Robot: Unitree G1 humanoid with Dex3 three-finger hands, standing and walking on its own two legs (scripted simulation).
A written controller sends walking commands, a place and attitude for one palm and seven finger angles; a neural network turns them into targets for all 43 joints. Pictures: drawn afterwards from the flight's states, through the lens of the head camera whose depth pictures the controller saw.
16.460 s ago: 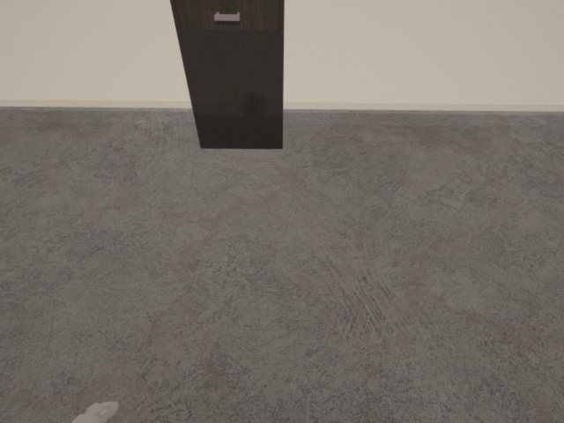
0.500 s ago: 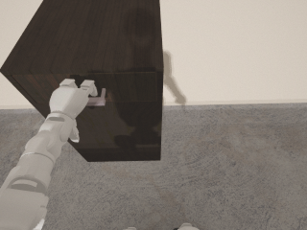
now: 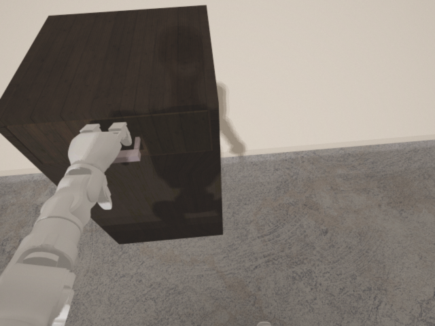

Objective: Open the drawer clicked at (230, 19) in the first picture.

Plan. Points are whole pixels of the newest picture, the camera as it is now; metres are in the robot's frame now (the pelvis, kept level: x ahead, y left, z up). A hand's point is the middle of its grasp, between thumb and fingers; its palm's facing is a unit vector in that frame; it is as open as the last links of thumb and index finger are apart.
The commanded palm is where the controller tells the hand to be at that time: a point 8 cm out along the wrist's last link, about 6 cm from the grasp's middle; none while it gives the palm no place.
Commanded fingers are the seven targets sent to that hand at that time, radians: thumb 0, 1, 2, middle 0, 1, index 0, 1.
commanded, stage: lift the fingers back up to retry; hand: left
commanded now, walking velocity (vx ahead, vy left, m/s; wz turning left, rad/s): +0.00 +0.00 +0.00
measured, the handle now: (117, 149) +0.49 +0.25 -0.02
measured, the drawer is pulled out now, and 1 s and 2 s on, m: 0.00 0.00 0.00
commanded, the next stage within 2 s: re-aim the fingers above the handle in 0.38 s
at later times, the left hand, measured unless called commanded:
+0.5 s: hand (107, 155) +0.44 +0.24 +0.03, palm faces -0.11 -0.01 -0.99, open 13.8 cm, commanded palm +0.42 +0.24 +0.09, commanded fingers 0.00 -0.50 0.30 -0.30 -1.20 -0.30 -1.20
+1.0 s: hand (101, 156) +0.44 +0.25 +0.03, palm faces -0.07 -0.01 -1.00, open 13.8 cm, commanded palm +0.42 +0.25 +0.09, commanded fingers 0.00 -0.50 0.30 -0.30 -1.20 -0.30 -1.20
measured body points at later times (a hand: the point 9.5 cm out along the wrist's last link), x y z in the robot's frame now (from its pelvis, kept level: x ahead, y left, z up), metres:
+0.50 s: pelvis +0.01 +0.00 +0.00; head +0.08 -0.02 +0.45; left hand +0.44 +0.24 +0.09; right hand +0.09 -0.26 -0.14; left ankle -0.03 +0.10 -0.72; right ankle +0.03 -0.11 -0.72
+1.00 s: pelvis +0.02 +0.00 +0.00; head +0.08 -0.02 +0.45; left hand +0.44 +0.25 +0.09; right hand +0.09 -0.27 -0.13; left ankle -0.03 +0.10 -0.72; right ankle +0.03 -0.11 -0.72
